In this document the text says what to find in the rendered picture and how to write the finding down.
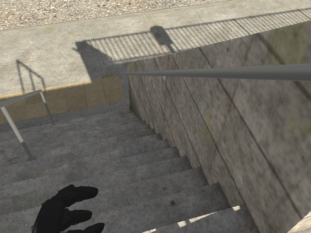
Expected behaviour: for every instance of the stairs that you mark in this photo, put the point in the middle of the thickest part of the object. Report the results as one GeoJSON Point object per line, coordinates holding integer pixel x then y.
{"type": "Point", "coordinates": [144, 186]}

